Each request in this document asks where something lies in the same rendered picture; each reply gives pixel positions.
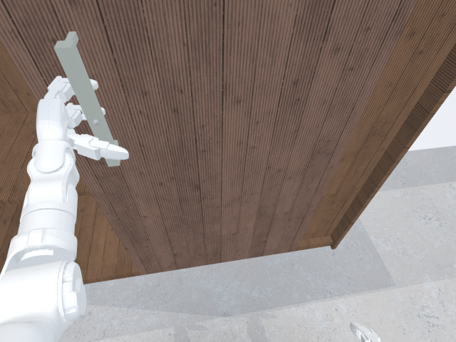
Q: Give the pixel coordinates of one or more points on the robot left forearm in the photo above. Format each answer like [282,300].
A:
[48,217]

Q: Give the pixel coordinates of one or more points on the robot left upper arm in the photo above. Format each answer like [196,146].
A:
[37,303]

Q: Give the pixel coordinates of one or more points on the left robot hand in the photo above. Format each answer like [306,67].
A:
[53,120]

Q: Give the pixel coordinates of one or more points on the handle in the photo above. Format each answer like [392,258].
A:
[76,73]

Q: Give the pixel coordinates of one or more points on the right robot hand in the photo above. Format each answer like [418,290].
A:
[363,334]

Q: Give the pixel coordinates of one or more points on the wardrobe door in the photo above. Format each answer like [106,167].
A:
[235,113]
[424,44]

